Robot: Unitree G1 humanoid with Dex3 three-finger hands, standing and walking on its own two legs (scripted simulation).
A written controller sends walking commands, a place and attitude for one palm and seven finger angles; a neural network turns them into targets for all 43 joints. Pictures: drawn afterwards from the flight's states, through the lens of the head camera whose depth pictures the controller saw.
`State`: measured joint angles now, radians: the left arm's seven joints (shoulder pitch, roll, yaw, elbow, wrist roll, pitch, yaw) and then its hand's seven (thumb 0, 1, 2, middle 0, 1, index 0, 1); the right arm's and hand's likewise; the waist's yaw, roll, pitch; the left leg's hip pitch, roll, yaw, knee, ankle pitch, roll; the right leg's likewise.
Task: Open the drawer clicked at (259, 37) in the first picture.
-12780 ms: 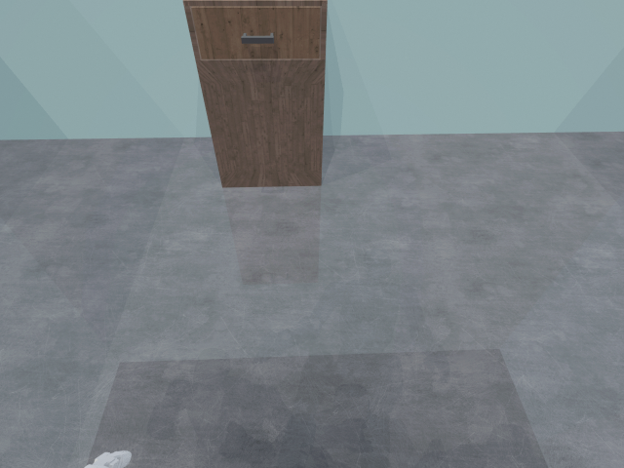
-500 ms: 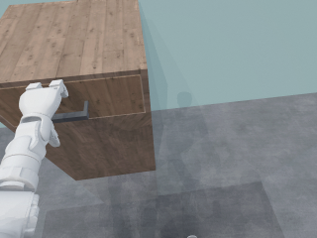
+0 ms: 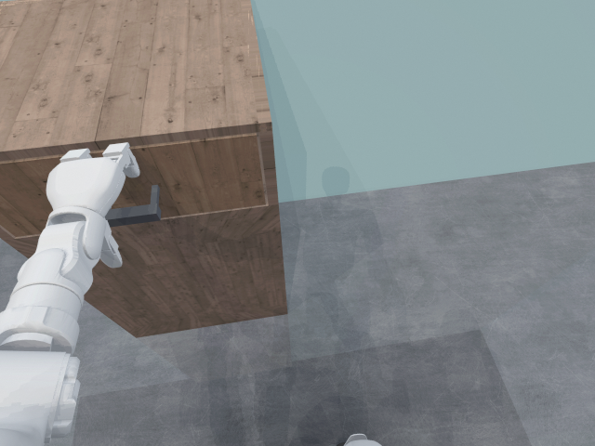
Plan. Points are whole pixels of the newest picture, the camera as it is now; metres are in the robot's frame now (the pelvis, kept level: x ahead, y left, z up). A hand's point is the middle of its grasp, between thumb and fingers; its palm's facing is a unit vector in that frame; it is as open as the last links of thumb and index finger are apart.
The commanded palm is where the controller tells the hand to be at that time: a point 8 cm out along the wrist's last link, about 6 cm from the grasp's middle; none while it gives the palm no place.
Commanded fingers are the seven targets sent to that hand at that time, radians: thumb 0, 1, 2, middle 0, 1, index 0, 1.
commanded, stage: move the hooked fingers above the handle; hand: left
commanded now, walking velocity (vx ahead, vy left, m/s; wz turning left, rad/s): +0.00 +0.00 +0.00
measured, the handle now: (122, 206) +0.48 +0.29 -0.01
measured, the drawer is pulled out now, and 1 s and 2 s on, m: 0.00 0.00 0.00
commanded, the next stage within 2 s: none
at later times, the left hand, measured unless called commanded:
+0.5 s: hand (111, 206) +0.44 +0.27 +0.04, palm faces +0.02 -0.05 -1.00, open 13.8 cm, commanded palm +0.41 +0.30 +0.10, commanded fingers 0.00 -0.50 0.30 -0.30 -1.20 -0.30 -1.20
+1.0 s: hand (111, 209) +0.43 +0.27 +0.04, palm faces -0.02 -0.04 -1.00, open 13.8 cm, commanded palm +0.42 +0.29 +0.10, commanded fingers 0.00 -0.50 0.30 -0.30 -1.20 -0.30 -1.20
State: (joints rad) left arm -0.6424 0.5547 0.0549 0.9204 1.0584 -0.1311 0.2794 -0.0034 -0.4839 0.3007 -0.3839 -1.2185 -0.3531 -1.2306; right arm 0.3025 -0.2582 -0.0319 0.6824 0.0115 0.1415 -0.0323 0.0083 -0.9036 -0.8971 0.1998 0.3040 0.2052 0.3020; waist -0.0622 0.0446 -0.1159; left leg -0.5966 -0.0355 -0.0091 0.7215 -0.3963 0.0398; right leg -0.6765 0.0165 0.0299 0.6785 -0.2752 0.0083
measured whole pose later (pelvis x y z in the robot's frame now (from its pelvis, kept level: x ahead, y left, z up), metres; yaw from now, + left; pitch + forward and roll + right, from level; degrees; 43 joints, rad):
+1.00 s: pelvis +0.01 +0.00 +0.00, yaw +2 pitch +16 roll -1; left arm -0.63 0.55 0.04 0.85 1.07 -0.22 0.25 0.00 -0.49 0.30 -0.33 -1.20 -0.32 -1.20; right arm 0.31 -0.28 -0.06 0.67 0.00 0.12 -0.05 0.01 -0.90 -0.90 0.20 0.30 0.21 0.30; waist -0.05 0.03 -0.12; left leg -0.60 -0.04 -0.04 0.74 -0.41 0.03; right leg -0.67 0.01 0.00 0.69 -0.30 0.00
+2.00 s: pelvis +0.00 +0.00 -0.01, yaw +2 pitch +17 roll -2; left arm -0.70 0.57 0.02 0.99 1.08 -0.14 0.29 0.00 -0.48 0.30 -0.40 -1.22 -0.39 -1.23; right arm 0.31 -0.24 -0.02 0.69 0.01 0.12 -0.04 0.01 -0.90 -0.90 0.20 0.30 0.21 0.30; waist -0.07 0.05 -0.13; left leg -0.66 -0.04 -0.04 0.78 -0.41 0.04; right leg -0.71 0.01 -0.01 0.71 -0.29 0.01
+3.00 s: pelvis +0.00 -0.01 -0.01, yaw +2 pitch +18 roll -1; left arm -0.71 0.57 0.02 1.00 1.07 -0.15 0.31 0.00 -0.48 0.30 -0.33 -1.22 -0.34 -1.22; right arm 0.33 -0.27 -0.04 0.69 0.00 0.11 -0.04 0.01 -0.90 -0.90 0.20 0.30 0.21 0.30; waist -0.05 0.04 -0.13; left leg -0.67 -0.03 -0.05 0.78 -0.42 0.03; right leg -0.74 0.01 -0.01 0.73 -0.30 0.00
